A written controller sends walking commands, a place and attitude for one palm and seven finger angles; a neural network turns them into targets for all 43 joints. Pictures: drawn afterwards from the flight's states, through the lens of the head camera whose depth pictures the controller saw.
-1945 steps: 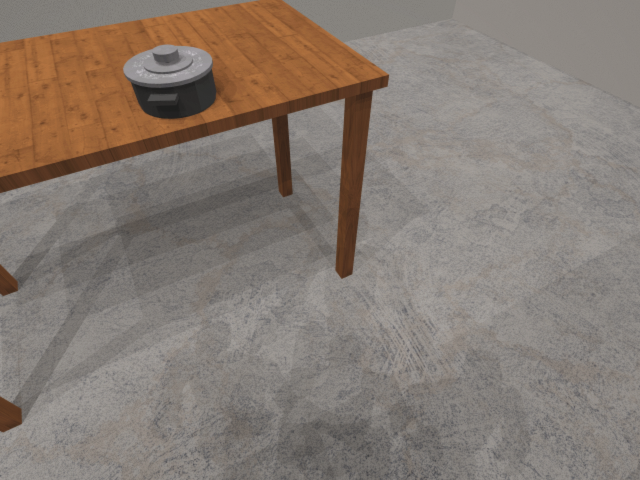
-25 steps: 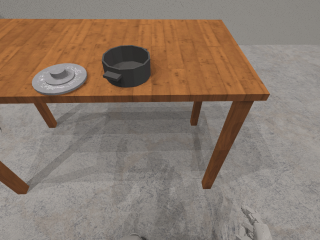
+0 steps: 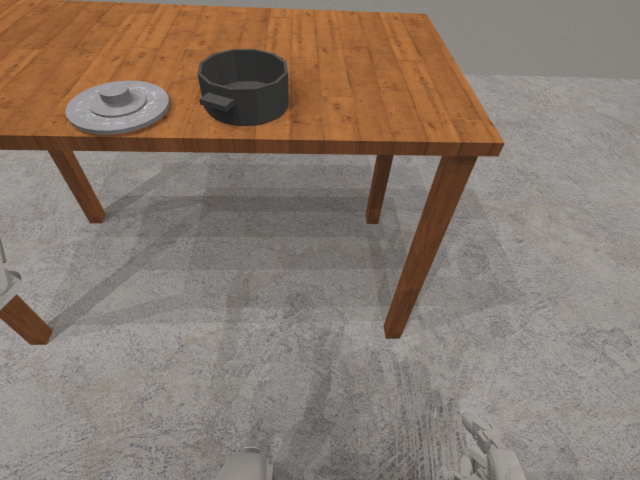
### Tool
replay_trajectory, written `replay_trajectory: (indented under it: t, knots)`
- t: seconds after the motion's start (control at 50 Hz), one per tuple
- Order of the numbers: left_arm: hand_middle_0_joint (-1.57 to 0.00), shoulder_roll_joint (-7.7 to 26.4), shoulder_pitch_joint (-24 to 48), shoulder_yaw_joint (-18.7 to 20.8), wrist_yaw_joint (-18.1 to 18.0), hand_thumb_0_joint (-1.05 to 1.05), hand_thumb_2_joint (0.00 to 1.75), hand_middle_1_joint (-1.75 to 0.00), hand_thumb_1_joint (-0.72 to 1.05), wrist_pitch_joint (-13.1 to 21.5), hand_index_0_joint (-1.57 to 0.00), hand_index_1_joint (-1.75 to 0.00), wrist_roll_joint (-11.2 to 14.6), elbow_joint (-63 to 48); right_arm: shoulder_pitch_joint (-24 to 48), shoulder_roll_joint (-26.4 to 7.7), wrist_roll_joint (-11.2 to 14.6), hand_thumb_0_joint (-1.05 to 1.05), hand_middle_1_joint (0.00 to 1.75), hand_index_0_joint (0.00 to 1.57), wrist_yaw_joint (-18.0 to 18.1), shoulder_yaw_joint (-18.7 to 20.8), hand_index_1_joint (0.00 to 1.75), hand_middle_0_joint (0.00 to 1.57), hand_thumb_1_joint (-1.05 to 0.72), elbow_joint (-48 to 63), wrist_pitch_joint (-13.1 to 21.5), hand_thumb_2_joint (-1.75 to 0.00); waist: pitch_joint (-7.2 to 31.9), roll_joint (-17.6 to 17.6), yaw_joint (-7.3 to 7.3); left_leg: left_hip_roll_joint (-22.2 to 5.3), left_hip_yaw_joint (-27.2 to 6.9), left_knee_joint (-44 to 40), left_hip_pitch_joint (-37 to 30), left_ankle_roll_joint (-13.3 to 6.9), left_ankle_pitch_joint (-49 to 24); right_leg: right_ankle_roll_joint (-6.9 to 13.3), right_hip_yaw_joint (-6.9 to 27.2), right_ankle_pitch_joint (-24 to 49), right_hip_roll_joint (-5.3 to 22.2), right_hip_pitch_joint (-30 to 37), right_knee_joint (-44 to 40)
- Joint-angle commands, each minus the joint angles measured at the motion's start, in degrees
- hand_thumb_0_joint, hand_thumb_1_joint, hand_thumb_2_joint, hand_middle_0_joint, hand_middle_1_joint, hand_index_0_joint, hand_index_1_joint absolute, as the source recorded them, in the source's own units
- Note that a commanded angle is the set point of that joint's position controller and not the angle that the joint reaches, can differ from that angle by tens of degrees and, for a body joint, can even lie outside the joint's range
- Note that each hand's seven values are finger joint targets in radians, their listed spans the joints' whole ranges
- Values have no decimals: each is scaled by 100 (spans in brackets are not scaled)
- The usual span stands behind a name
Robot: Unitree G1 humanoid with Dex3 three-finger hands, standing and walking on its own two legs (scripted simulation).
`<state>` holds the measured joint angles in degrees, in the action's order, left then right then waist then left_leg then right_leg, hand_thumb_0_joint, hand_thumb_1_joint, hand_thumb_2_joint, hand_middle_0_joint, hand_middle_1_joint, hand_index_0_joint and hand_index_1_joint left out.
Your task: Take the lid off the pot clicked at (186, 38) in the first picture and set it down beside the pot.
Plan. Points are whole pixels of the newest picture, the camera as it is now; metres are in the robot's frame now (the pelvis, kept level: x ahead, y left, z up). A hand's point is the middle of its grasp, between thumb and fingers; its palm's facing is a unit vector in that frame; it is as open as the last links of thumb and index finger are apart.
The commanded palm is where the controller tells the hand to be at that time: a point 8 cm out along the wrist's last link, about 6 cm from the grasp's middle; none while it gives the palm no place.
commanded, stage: stop stepping back and stand still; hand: left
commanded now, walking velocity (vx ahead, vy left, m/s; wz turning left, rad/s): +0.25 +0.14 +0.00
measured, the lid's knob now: (114, 93) +0.71 +0.39 +0.11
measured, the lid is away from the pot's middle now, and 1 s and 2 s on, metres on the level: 0.23 0.23 0.23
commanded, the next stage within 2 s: let the arm hang, fingers relaxed in 0.52 s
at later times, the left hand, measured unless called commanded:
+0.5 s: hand out of the picture +0.16 +0.23 +0.29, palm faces +0.50 -0.77 -0.41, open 7.4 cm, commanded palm +0.11 +0.29 +0.29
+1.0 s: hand out of the picture -0.01 +0.20 -0.17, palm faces +0.08 -0.98 -0.17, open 6.8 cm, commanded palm none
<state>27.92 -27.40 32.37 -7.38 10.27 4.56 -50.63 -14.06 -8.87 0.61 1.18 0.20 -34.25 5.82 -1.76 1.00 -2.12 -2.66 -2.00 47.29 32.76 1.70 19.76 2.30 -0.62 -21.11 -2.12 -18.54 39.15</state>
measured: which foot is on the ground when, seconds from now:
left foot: up 0.00-0.14, down 0.16-1.00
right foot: down 0.00-1.00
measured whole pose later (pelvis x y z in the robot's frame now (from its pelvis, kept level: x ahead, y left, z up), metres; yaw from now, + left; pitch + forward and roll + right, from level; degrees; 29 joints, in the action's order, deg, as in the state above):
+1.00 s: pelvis -0.01 +0.01 +0.02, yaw +4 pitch +0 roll -1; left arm 12.0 -15.6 1.7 -0.8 -3.6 -0.1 56.6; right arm -19.1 -13.0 -1.1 1.0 1.3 -57.5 -2.2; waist -4.5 2.6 -0.9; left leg -1.6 -2.2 32.9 18.2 1.0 14.5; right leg 0.4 -4.0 -14.5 0.2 -15.7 30.6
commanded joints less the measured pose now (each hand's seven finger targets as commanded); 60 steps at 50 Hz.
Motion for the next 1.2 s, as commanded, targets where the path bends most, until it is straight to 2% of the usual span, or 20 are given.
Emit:
replay_trajectory:
  t: [0.0,0.08,0.14,0.18,0.24,0.28,0.34,0.48,0.58,0.6,0.64,0.68,0.72,0.76,0.8,0.84,0.88,0.92,1.1,1.18]
  knots:
    - [-20,1036,1063,702,-300,0,90,-30,90,367,-20,-30,13,-239,423,-843,33,0,30,20,222,295,30,20,-90,548,187,-90,474,523,-67,-43,-230,1043,-1169,-98,239,561,1986,-820,1852,-772,-2652]
    - [-20,589,1506,105,-239,0,90,-30,90,367,-20,-30,-16,1560,669,-1023,155,0,30,20,315,252,30,20,-90,515,197,-90,-318,195,-39,-60,13,-1856,-2092,-384,207,128,878,-899,1228,-884,-2249]
    - [-20,807,1443,200,-143,0,90,-30,90,429,-20,-30,-3,1403,705,-1241,225,0,30,20,270,365,30,20,-90,739,216,-90,-34,173,108,-481,-617,-2397,-1622,-651,482,-188,486,-143,570,143,-1707]
    - [-20,873,1051,289,-92,0,90,-30,90,409,-20,-30,-3,869,676,-1097,229,0,30,20,252,315,30,20,-90,809,232,-90,176,-191,46,-396,-492,-2553,-1597,-596,1256,-169,395,-824,617,18,-1732]
    - [-20,727,609,214,-102,0,90,-30,90,486,-20,-30,-96,65,883,-1044,137,0,30,20,223,223,30,20,-90,941,328,-90,213,-576,108,-612,-810,-3242,-1032,-626,1583,-281,79,-27,262,543,-1335]
    - [-20,1025,609,415,-151,0,90,-30,90,600,-20,-30,-184,-708,878,-1041,68,0,30,20,224,210,30,20,-90,940,429,-90,470,-741,159,-537,-650,-3194,-1115,-575,1070,-267,108,430,323,855,-1356]
    - [-20,959,375,385,-253,0,90,-30,90,666,-20,-30,-206,-915,745,-956,10,0,30,20,227,185,30,20,-90,840,554,-90,553,-995,183,-354,-239,-2831,-1326,-458,428,-189,261,739,404,869,-1559]
    - [-20,668,992,204,-297,0,90,-30,90,503,-20,-30,-96,407,627,-927,89,0,30,20,233,227,30,20,-90,610,394,-90,368,-300,41,-161,49,-2167,-1985,-333,-255,-90,678,1012,572,545,-2161]
    - [-20,633,950,140,-166,0,90,-30,90,398,-20,-30,-80,699,783,-950,152,0,30,20,173,239,30,20,-90,730,219,-90,286,-16,72,-191,42,-2267,-2005,-377,-542,-142,510,1202,597,686,-2216]
    - [-20,-539,564,-2499,591,0,90,-30,90,-441,-20,-30,-560,5575,887,-2226,200,0,30,20,-142,596,30,20,-90,-704,634,-90,16,-374,-185,-518,-597,-1624,-1132,-404,-2141,-66,-58,2005,754,-67,-599]
    - [-20,-813,568,-2431,786,0,90,-30,90,-950,-20,-30,-635,6005,694,-1817,-16,0,30,20,-174,524,30,20,-90,-915,121,-90,544,-523,149,-851,-860,-2128,-840,-631,-2124,-149,-25,941,506,23,-131]
    - [-20,-657,1007,-2515,814,0,90,-30,90,-970,-20,-30,-676,6448,747,-1746,-102,0,30,20,-163,419,30,20,-90,-773,-98,-90,547,158,225,-804,-1142,-2193,-573,-754,-1781,-112,64,752,418,199,-80]
    - [-20,-383,1319,-2544,773,0,90,-30,90,-985,-20,-30,-689,7154,694,-1767,-130,0,30,20,-125,427,30,20,-90,-808,-226,-90,701,1137,260,-359,-616,-1634,-659,-593,-1506,-1,347,1258,729,667,-788]
    - [-20,-258,1756,-2650,707,0,90,-30,90,-1022,-20,-30,-646,7899,412,-1489,-138,0,30,20,-86,398,30,20,-90,-961,-383,-90,671,1905,96,181,61,-948,-1128,-378,-816,295,896,1448,1353,538,-1581]
    - [-20,-369,2098,-2848,626,0,90,-30,90,-1127,-20,-30,-596,8548,183,-1276,-189,0,30,20,-50,338,30,20,-90,-1208,-559,-90,378,1090,-41,180,259,-838,-1631,-312,-230,433,919,975,1455,5,-1833]
    - [-20,-510,2072,-2957,614,0,90,-30,90,-1155,-20,-30,-563,9145,27,-1131,-198,0,30,20,-44,238,30,20,-90,-1454,-615,-90,282,-129,-82,-106,-141,-1632,-1890,-365,-752,159,666,207,1019,-175,-1627]
    - [-20,-567,1697,-2985,656,0,90,-30,90,-1164,-20,-30,-512,9701,121,-1281,-198,0,30,20,-24,211,30,20,-90,-1582,-598,-90,97,-1342,133,-444,-771,-2538,-1249,-456,-362,-62,286,196,598,387,-1259]
    - [-20,-883,1236,-2887,657,0,90,-30,90,-1127,-20,-30,-510,10130,0,-1243,-215,0,30,20,42,258,30,20,-90,-1703,-587,-90,422,-1764,244,-577,-946,-2900,-1130,-521,-27,-83,88,567,486,920,-1166]
    - [-20,-754,1137,-3047,602,0,90,-30,90,-1027,-20,-30,-459,11034,-860,-1016,-124,0,30,20,62,335,30,20,-90,-2381,-683,-90,-58,-266,82,-287,-324,-2403,-1635,-394,-159,83,361,94,714,518,-2054]
    - [-20,-798,1121,-3048,566,0,90,-30,90,-1014,-20,-30,-456,11199,-939,-926,-119,0,30,20,65,324,30,20,-90,-2561,-667,-90,-163,-156,62,-291,-273,-2398,-1754,-398,-295,113,415,36,706,389,-2092]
